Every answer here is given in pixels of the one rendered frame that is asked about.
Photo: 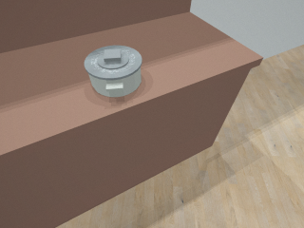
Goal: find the pot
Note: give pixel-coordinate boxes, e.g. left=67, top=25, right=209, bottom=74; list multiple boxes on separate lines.
left=88, top=68, right=142, bottom=97

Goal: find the knob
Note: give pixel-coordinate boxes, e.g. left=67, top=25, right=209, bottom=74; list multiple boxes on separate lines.
left=104, top=48, right=122, bottom=62

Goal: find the table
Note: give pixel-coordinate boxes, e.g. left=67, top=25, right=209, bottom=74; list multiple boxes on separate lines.
left=0, top=0, right=263, bottom=228

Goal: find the lid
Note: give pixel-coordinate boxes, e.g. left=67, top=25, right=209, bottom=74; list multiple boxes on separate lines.
left=84, top=45, right=143, bottom=81

